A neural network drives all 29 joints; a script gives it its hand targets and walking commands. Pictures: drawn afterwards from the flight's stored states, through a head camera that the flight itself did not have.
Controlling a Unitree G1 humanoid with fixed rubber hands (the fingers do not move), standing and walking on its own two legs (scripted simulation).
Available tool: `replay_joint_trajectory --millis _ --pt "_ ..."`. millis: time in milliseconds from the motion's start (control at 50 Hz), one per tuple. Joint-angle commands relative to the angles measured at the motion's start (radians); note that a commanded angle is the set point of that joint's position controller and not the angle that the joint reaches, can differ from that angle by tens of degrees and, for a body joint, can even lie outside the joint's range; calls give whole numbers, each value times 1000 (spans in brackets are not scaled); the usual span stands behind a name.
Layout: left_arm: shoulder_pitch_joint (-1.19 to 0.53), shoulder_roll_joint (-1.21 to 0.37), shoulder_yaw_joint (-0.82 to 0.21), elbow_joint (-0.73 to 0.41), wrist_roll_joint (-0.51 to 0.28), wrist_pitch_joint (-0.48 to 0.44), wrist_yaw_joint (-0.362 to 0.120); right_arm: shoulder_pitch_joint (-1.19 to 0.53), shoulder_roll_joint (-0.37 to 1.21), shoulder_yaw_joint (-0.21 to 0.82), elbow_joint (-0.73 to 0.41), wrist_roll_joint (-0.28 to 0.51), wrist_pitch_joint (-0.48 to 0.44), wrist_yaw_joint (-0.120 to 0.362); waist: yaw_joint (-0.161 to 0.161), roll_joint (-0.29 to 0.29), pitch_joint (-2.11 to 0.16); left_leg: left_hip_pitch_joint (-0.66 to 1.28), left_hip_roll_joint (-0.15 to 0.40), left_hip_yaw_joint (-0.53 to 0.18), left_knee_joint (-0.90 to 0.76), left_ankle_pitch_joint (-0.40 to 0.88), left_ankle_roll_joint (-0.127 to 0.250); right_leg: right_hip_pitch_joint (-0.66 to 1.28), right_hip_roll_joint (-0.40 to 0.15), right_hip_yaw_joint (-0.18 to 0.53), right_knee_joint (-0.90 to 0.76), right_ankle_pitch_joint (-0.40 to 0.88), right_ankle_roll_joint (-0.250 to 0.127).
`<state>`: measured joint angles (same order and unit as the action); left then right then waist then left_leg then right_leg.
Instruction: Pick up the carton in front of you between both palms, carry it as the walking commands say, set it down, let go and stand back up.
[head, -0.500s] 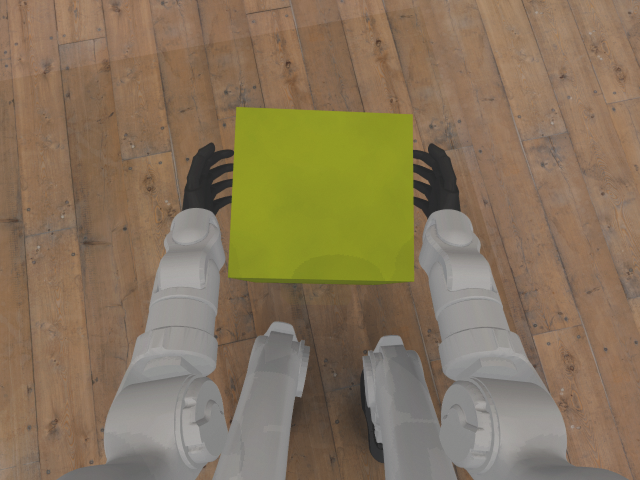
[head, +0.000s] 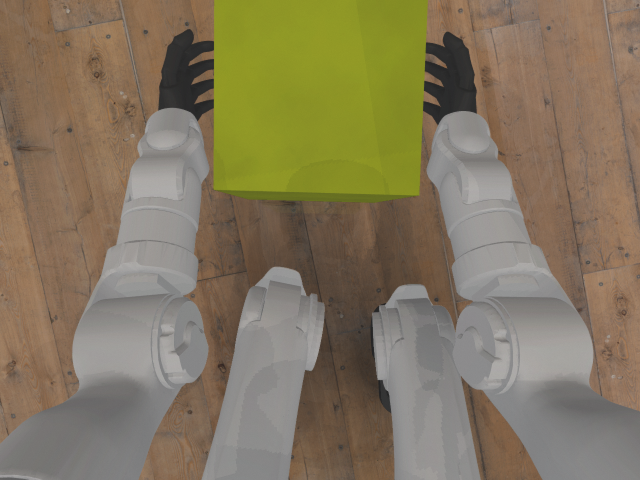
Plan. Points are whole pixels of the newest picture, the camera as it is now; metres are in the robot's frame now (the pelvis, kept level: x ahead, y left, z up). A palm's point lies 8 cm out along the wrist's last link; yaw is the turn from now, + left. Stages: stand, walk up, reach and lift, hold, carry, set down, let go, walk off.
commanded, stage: set down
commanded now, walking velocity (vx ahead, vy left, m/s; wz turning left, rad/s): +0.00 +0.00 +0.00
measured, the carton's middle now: (315, 122) +0.51 +0.08 -0.22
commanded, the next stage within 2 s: none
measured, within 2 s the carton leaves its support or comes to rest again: rests again in 0.62 s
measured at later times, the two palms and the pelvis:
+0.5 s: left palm (196, 119) +0.49 +0.23 -0.20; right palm (434, 121) +0.52 -0.07 -0.20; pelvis +0.00 +0.00 -0.04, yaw +0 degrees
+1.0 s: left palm (200, 126) +0.48 +0.23 -0.22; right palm (437, 119) +0.53 -0.08 -0.21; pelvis +0.00 -0.01 -0.05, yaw +0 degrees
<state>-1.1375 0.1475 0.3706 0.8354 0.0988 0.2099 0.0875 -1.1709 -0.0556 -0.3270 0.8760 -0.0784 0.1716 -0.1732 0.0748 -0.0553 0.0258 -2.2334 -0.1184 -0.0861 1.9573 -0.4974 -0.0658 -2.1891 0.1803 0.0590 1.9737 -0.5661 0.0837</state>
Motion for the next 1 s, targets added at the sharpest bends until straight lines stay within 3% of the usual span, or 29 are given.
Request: replay_joint_trajectory --millis 0,120,200,260,360,480,620,980 --pt "-637 -833 -423 -82 -110 -42 -226 -653 850 403 -71 89 -39 180 61 37 -1157 725 -13 154 -122 286 8 458 35 -137 -112 196 -36" --pt "-725 -811 -456 -102 -161 -53 -236 -733 838 447 -98 137 -49 182 77 28 -1199 721 -3 159 -47 339 10 466 31 -141 -35 238 -35" --pt "-740 -828 -479 -148 -203 -55 -252 -754 880 504 -146 166 -46 184 94 -37 -1215 706 -4 150 -17 427 15 493 32 -147 5 322 -30" --pt "-694 -830 -465 -108 -200 -50 -263 -729 897 515 -133 170 -45 189 103 -55 -1158 691 -4 147 -3 439 21 454 32 -145 9 323 -26" --pt "-655 -818 -407 -16 -157 -50 -284 -692 869 461 -62 139 -48 202 99 -43 -999 583 -1 148 6 371 31 369 33 -133 4 275 -35" --pt "-686 -772 -366 10 -136 -63 -296 -690 818 397 -5 110 -58 210 87 -33 -908 497 5 144 13 317 39 335 32 -120 7 252 -50" --pt "-721 -707 -342 20 -123 -83 -295 -715 771 372 33 112 -71 222 93 -36 -838 458 11 139 30 299 47 301 28 -109 23 238 -58" --pt "-664 -514 -227 155 -59 -100 -285 -589 595 209 231 -3 -64 252 55 -29 -565 323 22 107 35 168 62 189 9 -90 27 126 -80"
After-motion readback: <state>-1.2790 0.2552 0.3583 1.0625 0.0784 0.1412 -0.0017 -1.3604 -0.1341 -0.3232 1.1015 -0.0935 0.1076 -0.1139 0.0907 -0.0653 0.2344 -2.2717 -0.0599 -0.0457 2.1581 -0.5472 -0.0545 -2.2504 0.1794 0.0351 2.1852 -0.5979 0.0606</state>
